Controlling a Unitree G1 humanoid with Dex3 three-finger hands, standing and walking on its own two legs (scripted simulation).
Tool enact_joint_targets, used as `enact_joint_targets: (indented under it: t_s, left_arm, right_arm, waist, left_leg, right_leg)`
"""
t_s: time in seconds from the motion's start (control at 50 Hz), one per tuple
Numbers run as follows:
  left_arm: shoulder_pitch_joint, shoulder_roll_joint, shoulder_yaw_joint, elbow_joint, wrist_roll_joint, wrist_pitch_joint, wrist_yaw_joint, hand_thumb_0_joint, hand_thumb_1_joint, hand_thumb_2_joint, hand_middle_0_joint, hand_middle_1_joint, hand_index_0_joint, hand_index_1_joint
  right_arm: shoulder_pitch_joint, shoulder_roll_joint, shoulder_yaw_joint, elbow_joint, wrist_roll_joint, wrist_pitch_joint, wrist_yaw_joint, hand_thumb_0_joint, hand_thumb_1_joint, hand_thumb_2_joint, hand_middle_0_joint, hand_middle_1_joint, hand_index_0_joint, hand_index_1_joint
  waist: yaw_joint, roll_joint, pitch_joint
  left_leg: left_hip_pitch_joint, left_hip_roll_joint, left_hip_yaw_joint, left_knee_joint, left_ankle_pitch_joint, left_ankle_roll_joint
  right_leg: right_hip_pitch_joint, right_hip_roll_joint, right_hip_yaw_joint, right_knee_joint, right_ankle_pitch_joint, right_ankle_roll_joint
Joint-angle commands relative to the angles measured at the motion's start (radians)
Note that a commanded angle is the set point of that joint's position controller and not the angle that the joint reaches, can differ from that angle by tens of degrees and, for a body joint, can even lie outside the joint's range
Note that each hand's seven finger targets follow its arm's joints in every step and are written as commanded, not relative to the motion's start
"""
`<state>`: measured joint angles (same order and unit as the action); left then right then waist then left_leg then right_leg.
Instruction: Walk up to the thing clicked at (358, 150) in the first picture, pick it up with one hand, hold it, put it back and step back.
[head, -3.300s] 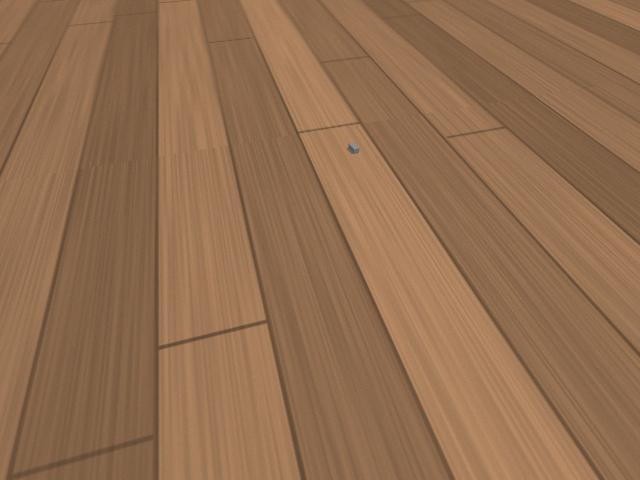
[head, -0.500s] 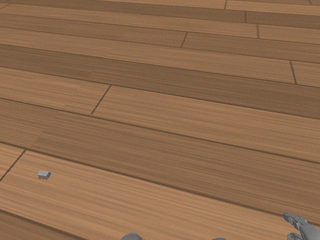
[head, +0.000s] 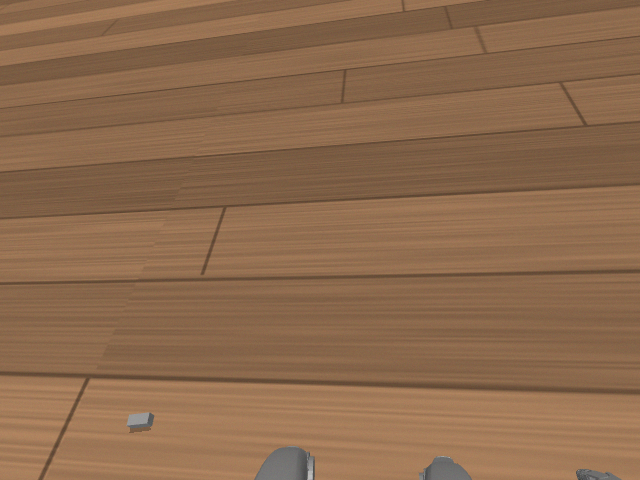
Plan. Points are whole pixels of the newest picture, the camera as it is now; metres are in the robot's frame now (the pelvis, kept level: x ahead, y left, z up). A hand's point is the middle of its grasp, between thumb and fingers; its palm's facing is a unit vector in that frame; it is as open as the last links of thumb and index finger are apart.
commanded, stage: walk up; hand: left
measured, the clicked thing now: (140, 420) +0.43 +0.72 -0.72
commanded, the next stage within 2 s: none
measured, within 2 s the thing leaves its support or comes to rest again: neither
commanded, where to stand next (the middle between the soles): -0.02 +0.62 m, yaw -24 degrees
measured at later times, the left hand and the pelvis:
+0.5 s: hand out of the picture +0.11 +0.52 -0.12, palm faces -0.23 -0.81 -0.53, open 7.4 cm; pelvis -0.03 +0.25 +0.00, yaw -10 degrees
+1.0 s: hand out of the picture +0.07 +0.82 -0.13, palm faces -0.19 -0.74 -0.64, open 7.4 cm; pelvis -0.10 +0.51 -0.02, yaw -15 degrees
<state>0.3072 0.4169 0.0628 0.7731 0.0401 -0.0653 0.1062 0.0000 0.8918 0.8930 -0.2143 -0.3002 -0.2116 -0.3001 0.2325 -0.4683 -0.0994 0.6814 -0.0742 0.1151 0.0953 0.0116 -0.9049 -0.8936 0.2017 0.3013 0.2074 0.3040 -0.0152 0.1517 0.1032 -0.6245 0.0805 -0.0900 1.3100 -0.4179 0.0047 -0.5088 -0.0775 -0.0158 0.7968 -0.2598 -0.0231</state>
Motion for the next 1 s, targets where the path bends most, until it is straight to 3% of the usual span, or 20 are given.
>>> enact_joint_targets:
  t_s: [0.0, 0.08, 0.12, 0.14, 0.16, 0.2, 0.26, 0.42, 0.46, 0.48, 0.5, 0.54, 0.6, 0.68, 0.8, 0.84, 0.86, 0.88, 0.92, 0.98]
  left_arm:
    - [0.01, 0.408, 0.142, -0.061, 0.016, -0.012, 0.012, 0.0, 0.9, 0.9, -0.2, -0.3, -0.2, -0.3]
    - [0.041, 0.436, 0.149, -0.053, 0.019, -0.007, 0.009, 0.0, 0.9, 0.9, -0.2, -0.3, -0.2, -0.3]
    - [-0.037, 0.407, 0.132, -0.066, 0.013, 0.0, 0.011, 0.0, 0.9, 0.9, -0.2, -0.3, -0.2, -0.3]
    - [-0.042, 0.328, 0.109, -0.063, 0.012, 0.008, 0.017, 0.0, 0.9, 0.9, -0.2, -0.3, -0.2, -0.3]
    - [-0.039, 0.2, 0.072, -0.065, -0.006, 0.011, 0.024, 0.0, 0.9, 0.9, -0.2, -0.3, -0.2, -0.3]
    - [-0.098, 0.277, 0.065, -0.055, -0.009, 0.0, 0.054, 0.0, 0.9, 0.9, -0.2, -0.3, -0.2, -0.3]
    - [0.03, 0.299, 0.083, 0.046, -0.054, 0.005, 0.031, 0.0, 0.9, 0.9, -0.2, -0.3, -0.2, -0.3]
    - [0.155, 0.226, 0.059, 0.031, -0.061, 0.015, 0.019, 0.0, 0.9, 0.9, -0.2, -0.3, -0.2, -0.3]
    - [0.294, 0.243, 0.076, 0.062, -0.047, 0.006, 0.03, 0.0, 0.9, 0.9, -0.2, -0.3, -0.2, -0.3]
    - [0.299, 0.305, 0.098, 0.046, -0.033, 0.005, 0.038, 0.0, 0.9, 0.9, -0.2, -0.3, -0.2, -0.3]
    - [0.263, 0.344, 0.109, 0.004, -0.016, 0.007, 0.044, 0.0, 0.9, 0.9, -0.2, -0.3, -0.2, -0.3]
    - [0.078, 0.375, 0.114, -0.066, -0.025, 0.004, 0.06, 0.0, 0.9, 0.9, -0.2, -0.3, -0.2, -0.3]
    - [-0.014, 0.3, 0.085, -0.078, -0.032, -0.01, 0.053, 0.0, 0.9, 0.9, -0.2, -0.3, -0.2, -0.3]
    - [-0.005, 0.348, 0.109, -0.061, 0.0, -0.007, 0.025, 0.0, 0.9, 0.9, -0.2, -0.3, -0.2, -0.3]
    - [0.009, 0.408, 0.13, -0.045, 0.016, 0.007, 0.015, 0.0, 0.9, 0.9, -0.2, -0.3, -0.2, -0.3]
    - [-0.04, 0.374, 0.119, -0.046, 0.009, 0.02, 0.017, 0.0, 0.9, 0.9, -0.2, -0.3, -0.2, -0.3]
    - [-0.019, 0.28, 0.093, -0.034, 0.0, 0.028, 0.023, 0.0, 0.9, 0.9, -0.2, -0.3, -0.2, -0.3]
    - [-0.034, 0.183, 0.066, -0.051, -0.015, 0.028, 0.037, 0.0, 0.9, 0.9, -0.2, -0.3, -0.2, -0.3]
    - [-0.168, 0.287, 0.079, -0.049, -0.003, 0.013, 0.056, 0.0, 0.9, 0.9, -0.2, -0.3, -0.2, -0.3]
    - [0.038, 0.281, 0.091, 0.054, -0.062, 0.019, 0.025, 0.0, 0.9, 0.9, -0.2, -0.3, -0.2, -0.3]
  right_arm:
    - [0.037, -0.173, -0.072, -0.087, 0.001, -0.018, 0.006, 0.0, -0.9, -0.9, 0.2, 0.3, 0.2, 0.3]
    - [0.033, -0.188, -0.083, -0.096, 0.005, -0.021, 0.003, 0.0, -0.9, -0.9, 0.2, 0.3, 0.2, 0.3]
    - [0.199, -0.192, -0.098, -0.046, 0.005, -0.031, -0.005, 0.0, -0.9, -0.9, 0.2, 0.3, 0.2, 0.3]
    - [0.298, -0.21, -0.113, -0.024, -0.012, -0.044, -0.017, 0.0, -0.9, -0.9, 0.2, 0.3, 0.2, 0.3]
    - [0.282, -0.312, -0.126, -0.044, -0.031, -0.054, -0.032, 0.0, -0.9, -0.9, 0.2, 0.3, 0.2, 0.3]
    - [0.029, -0.392, -0.127, -0.098, 0.002, -0.065, -0.053, 0.0, -0.9, -0.9, 0.2, 0.3, 0.2, 0.3]
    - [-0.034, -0.222, -0.091, -0.122, -0.012, -0.073, -0.068, 0.0, -0.9, -0.9, 0.2, 0.3, 0.2, 0.3]
    - [0.021, -0.163, -0.069, -0.153, -0.017, -0.055, -0.065, 0.0, -0.9, -0.9, 0.2, 0.3, 0.2, 0.3]
    - [-0.04, -0.13, -0.056, -0.187, -0.001, -0.045, -0.057, 0.0, -0.9, -0.9, 0.2, 0.3, 0.2, 0.3]
    - [0.004, -0.096, -0.047, -0.187, 0.01, -0.049, -0.057, 0.0, -0.9, -0.9, 0.2, 0.3, 0.2, 0.3]
    - [0.084, -0.081, -0.042, -0.18, 0.014, -0.046, -0.057, 0.0, -0.9, -0.9, 0.2, 0.3, 0.2, 0.3]
    - [0.101, -0.188, -0.083, -0.178, -0.008, -0.021, -0.084, 0.0, -0.9, -0.9, 0.2, 0.3, 0.2, 0.3]
    - [0.046, -0.206, -0.097, -0.127, 0.006, -0.024, -0.06, 0.0, -0.9, -0.9, 0.2, 0.3, 0.2, 0.3]
    - [0.055, -0.157, -0.078, -0.13, 0.008, -0.007, -0.025, 0.0, -0.9, -0.9, 0.2, 0.3, 0.2, 0.3]
    - [0.033, -0.168, -0.084, -0.114, 0.021, -0.008, -0.023, 0.0, -0.9, -0.9, 0.2, 0.3, 0.2, 0.3]
    - [0.222, -0.179, -0.105, -0.048, 0.01, -0.018, -0.03, 0.0, -0.9, -0.9, 0.2, 0.3, 0.2, 0.3]
    - [0.261, -0.208, -0.115, -0.033, -0.01, -0.029, -0.037, 0.0, -0.9, -0.9, 0.2, 0.3, 0.2, 0.3]
    - [0.207, -0.31, -0.125, -0.065, -0.02, -0.037, -0.046, 0.0, -0.9, -0.9, 0.2, 0.3, 0.2, 0.3]
    - [-0.056, -0.379, -0.116, -0.105, 0.018, -0.042, -0.061, 0.0, -0.9, -0.9, 0.2, 0.3, 0.2, 0.3]
    - [-0.138, -0.204, -0.075, -0.13, -0.003, -0.048, -0.076, 0.0, -0.9, -0.9, 0.2, 0.3, 0.2, 0.3]
  waist:
    - [-0.012, -0.361, -0.077]
    - [0.016, -0.381, -0.111]
    - [-0.079, -0.301, -0.171]
    - [-0.152, -0.123, -0.181]
    - [-0.152, 0.24, -0.1]
    - [-0.084, 0.185, -0.013]
    - [-0.031, -0.004, 0.006]
    - [-0.012, 0.07, -0.131]
    - [0.085, -0.058, -0.185]
    - [0.093, -0.191, -0.2]
    - [0.06, -0.323, -0.253]
    - [0.012, -0.226, -0.206]
    - [-0.026, -0.079, -0.074]
    - [-0.018, -0.261, -0.062]
    - [0.026, -0.399, -0.11]
    - [-0.077, -0.297, -0.182]
    - [-0.115, -0.065, -0.137]
    - [-0.102, 0.202, -0.074]
    - [-0.07, 0.203, 0.049]
    - [0.014, 0.005, 0.047]
  left_leg:
    - [0.067, 0.011, 0.063, -0.15, -0.031, 0.005]
    - [0.137, -0.005, 0.105, -0.299, -0.149, 0.023]
    - [0.366, -0.037, 0.131, -0.5, -0.075, 0.045]
    - [0.447, -0.031, 0.045, -0.687, -0.093, 0.048]
    - [0.375, 0.185, -0.312, -0.883, -0.148, 0.078]
    - [0.163, 0.32, -0.57, -1.008, -0.105, 0.214]
    - [0.225, 0.141, -0.197, -0.824, 0.17, 0.103]
    - [0.364, 0.138, -0.044, -0.671, 0.607, 0.121]
    - [0.203, 0.06, 0.061, -0.467, 0.582, 0.046]
    - [0.032, -0.01, 0.087, -0.3, 0.365, -0.021]
    - [-0.179, -0.054, 0.042, -0.072, -0.193, -0.075]
    - [-0.193, 0.022, -0.133, 0.193, -0.217, -0.077]
    - [-0.011, -0.006, -0.079, 0.185, -0.021, -0.025]
    - [0.028, 0.002, 0.004, 0.041, 0.047, -0.004]
    - [0.168, -0.008, 0.111, -0.353, -0.189, 0.007]
    - [0.404, -0.043, 0.137, -0.601, -0.105, 0.026]
    - [0.414, -0.02, 0.03, -0.755, -0.129, 0.052]
    - [0.333, 0.226, -0.355, -0.83, 0.053, 0.117]
    - [-0.037, 0.37, -0.615, -1.027, -0.187, 0.326]
    - [0.099, 0.124, -0.172, -0.812, 0.051, 0.166]
  right_leg:
    - [-0.071, -0.117, 0.236, -0.336, -0.364, -0.159]
    - [-0.065, -0.155, 0.308, -0.309, -0.302, -0.173]
    - [-0.176, -0.115, 0.235, -0.169, -0.267, -0.114]
    - [-0.259, -0.005, 0.147, 0.114, -0.28, -0.064]
    - [-0.464, 0.213, -0.018, 0.443, -0.425, -0.007]
    - [-0.398, 0.115, 0.101, 0.546, -0.328, -0.044]
    - [-0.321, 0.102, 0.098, 0.509, -0.179, -0.029]
    - [0.04, 0.053, -0.03, 0.026, -0.103, -0.025]
    - [0.363, 0.039, -0.011, -0.272, 0.128, -0.057]
    - [0.524, -0.045, 0.182, -0.281, 0.203, -0.1]
    - [0.637, -0.327, 0.553, -0.271, 0.29, -0.235]
    - [0.395, -0.525, 0.761, -0.349, 0.209, -0.411]
    - [0.06, -0.277, 0.4, -0.331, -0.01, -0.271]
    - [0.003, -0.121, 0.25, -0.296, -0.208, -0.168]
    - [0.011, -0.126, 0.272, -0.258, -0.208, -0.156]
    - [-0.088, -0.077, 0.189, -0.073, -0.162, -0.079]
    - [-0.21, 0.061, 0.081, 0.203, -0.193, -0.051]
    - [-0.428, 0.215, -0.009, 0.482, -0.401, 0.005]
    - [-0.252, 0.112, 0.084, 0.618, -0.325, -0.028]
    - [-0.212, 0.134, 0.077, 0.572, -0.187, -0.027]
